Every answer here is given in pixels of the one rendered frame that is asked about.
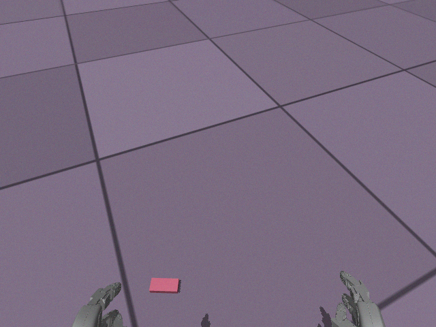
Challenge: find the left robot hand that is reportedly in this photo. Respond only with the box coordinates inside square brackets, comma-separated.
[72, 282, 127, 327]

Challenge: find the small box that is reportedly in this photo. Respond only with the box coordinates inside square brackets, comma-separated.
[149, 278, 179, 294]

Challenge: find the right robot hand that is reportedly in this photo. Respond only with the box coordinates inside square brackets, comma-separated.
[331, 270, 385, 327]

